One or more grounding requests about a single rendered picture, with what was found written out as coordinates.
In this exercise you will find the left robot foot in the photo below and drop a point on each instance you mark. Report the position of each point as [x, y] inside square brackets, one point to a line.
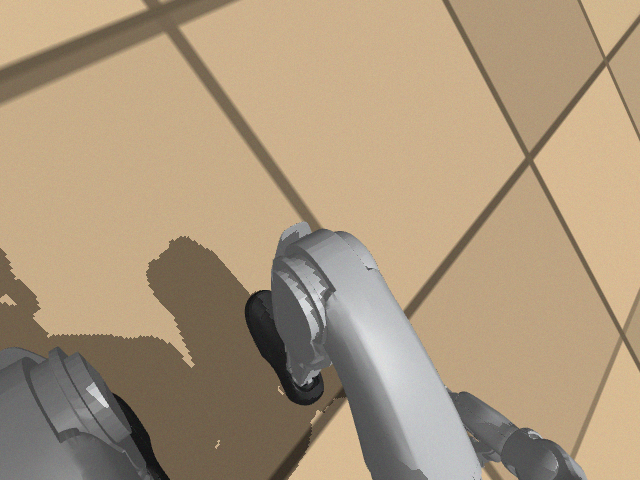
[142, 440]

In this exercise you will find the right robot arm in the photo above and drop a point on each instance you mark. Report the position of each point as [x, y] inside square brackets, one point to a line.
[530, 457]

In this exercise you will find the right robot foot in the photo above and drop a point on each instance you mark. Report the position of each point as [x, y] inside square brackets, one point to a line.
[260, 321]

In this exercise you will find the right robot hand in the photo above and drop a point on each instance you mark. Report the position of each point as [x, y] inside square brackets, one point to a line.
[486, 424]

